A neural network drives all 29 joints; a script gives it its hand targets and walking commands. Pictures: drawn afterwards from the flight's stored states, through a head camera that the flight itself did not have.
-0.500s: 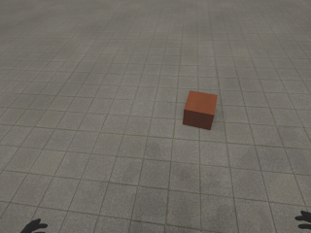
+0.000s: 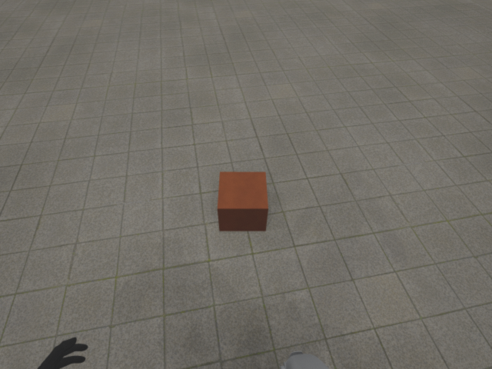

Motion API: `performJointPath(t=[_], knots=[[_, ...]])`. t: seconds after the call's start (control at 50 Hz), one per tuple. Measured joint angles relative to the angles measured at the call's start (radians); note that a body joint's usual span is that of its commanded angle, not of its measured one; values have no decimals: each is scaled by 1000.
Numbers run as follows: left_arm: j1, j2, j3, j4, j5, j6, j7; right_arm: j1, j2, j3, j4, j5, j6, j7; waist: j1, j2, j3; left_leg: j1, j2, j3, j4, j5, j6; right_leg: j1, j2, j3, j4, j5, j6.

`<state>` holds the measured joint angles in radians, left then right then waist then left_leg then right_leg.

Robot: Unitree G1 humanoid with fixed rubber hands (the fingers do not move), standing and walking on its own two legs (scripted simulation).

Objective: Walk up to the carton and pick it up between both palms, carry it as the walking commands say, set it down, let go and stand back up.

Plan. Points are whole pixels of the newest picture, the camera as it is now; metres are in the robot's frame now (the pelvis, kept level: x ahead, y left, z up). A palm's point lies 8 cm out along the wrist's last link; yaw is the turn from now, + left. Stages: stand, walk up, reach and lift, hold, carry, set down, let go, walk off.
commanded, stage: walk up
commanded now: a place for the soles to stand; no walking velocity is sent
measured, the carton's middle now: (242, 201) +0.95 -0.06 -0.68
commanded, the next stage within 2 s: none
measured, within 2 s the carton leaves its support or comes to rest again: neither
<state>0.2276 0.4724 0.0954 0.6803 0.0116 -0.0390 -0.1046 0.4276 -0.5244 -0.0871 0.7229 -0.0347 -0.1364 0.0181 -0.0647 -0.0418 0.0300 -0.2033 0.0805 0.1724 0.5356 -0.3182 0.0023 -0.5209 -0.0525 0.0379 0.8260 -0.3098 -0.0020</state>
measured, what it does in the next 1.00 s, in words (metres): walks ahead: right foot, then left foot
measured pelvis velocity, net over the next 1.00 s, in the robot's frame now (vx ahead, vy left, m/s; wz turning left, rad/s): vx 0.35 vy -0.06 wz -0.13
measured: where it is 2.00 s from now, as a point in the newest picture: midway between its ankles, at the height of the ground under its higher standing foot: (249, 311)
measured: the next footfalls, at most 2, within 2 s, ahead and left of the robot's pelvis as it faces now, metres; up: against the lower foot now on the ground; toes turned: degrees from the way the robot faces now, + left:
right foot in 0.12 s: +0.18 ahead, -0.15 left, +0.00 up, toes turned -5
left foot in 0.44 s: +0.32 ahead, +0.09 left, +0.00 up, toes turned -1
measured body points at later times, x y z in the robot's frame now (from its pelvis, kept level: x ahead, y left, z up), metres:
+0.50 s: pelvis +0.19 -0.02 -0.02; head +0.20 -0.01 +0.43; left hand +0.29 +0.32 -0.11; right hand +0.29 -0.37 -0.08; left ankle +0.28 +0.09 -0.73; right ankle +0.15 -0.14 -0.71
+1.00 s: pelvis +0.35 -0.06 -0.01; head +0.37 -0.07 +0.44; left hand +0.47 +0.29 -0.08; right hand +0.42 -0.40 -0.10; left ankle +0.45 +0.07 -0.71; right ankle +0.35 -0.18 -0.73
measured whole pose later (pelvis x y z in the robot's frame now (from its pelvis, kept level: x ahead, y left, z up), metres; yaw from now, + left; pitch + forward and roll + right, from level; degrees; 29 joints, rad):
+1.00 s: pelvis +0.35 -0.06 -0.01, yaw -7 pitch -1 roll +0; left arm 0.36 0.49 0.08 0.70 0.01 -0.10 -0.03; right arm 0.30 -0.48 -0.06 0.73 -0.01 -0.07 0.05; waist 0.04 0.03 0.05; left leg -0.50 0.08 0.04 0.81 -0.34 0.02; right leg -0.31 -0.04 -0.04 0.64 -0.31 -0.01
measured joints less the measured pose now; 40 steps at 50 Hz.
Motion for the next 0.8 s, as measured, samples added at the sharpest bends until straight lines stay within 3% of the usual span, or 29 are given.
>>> performJointPath(t=[0.1, 0.14, 0.18, 0.22, 0.34, 0.44, 0.48, 0.52, 0.56, 0.64, 0.72, 0.76, 0.8], knots=[[-58, -2, 10, -12, -7, -7, -6, 18, -21, 6, -5, 11, 29, 7, -19, 39, 16, 51, 57, 15, 48, -89, -31, 78, 20, -80, -222, 76, -38], [-67, 10, 18, -25, -4, -20, 10, 11, -11, 13, -8, 16, 41, 5, -9, 44, 28, -10, 75, -23, 245, -139, 2, 93, 41, -82, -215, 138, -45], [-50, 8, 16, -31, -13, -25, 30, -25, 5, 30, -4, 28, 53, 1, 5, 49, 40, -111, 42, -107, 484, -137, 27, 97, 55, -75, -163, 93, -42], [-18, -2, 8, -28, -20, -27, 45, -57, 19, 40, -4, 30, 54, -1, 22, 63, 37, -195, 25, -143, 581, -107, 35, 130, 66, -70, -179, 62, -40], [92, -4, -6, -23, -10, -41, 51, -106, 49, 38, -6, 16, 49, 22, 84, 71, 17, -305, 17, -135, 348, -55, 17, 215, 71, -53, -228, 22, -38], [165, 16, -15, -18, -1, -35, 45, -118, 49, 21, -20, 8, 34, 35, 113, 43, -3, -232, -31, -108, 101, 33, 37, 245, 54, -31, -147, -86, -32], [174, 13, -17, -9, 2, -31, 53, -119, 41, 11, -34, 0, 18, 27, 101, 26, -4, -231, -42, -96, 131, 102, 39, 189, 58, 8, 23, -152, -45], [165, 10, -25, 14, 3, -27, 62, -115, 44, 9, -40, 13, 16, 21, 90, 4, -3, -210, -44, -79, 154, 63, 41, 107, 71, 38, 205, -147, -36], [152, 8, -26, 32, 4, -29, 62, -104, 47, 10, -38, 19, 20, 16, 75, -13, -6, -169, -43, -67, 125, 41, 38, 48, 55, 29, 247, -105, -24], [123, -3, -20, 47, 3, -32, 42, -67, 31, 4, -34, 9, 23, 18, 43, -3, -9, -100, -28, -64, 65, 34, 24, 6, 5, -32, 88, -66, -3], [91, -8, -8, 47, 1, -41, 30, -34, 6, -1, -30, 13, 37, 28, 18, 33, -7, -62, -1, -72, 74, -15, 12, 57, 3, -70, -133, 9, -8], [85, 6, 3, 38, 5, -52, 35, -18, 1, 1, -31, 14, 47, 31, 16, 48, -8, -71, 18, -84, 148, -78, 20, 105, 25, -82, -206, 46, -22], [81, 17, 9, 28, 9, -64, 49, -24, 12, 7, -19, 20, 59, 26, 29, 55, -3, -138, 8, -130, 339, -133, 36, 96, 34, -86, -158, 91, -28]])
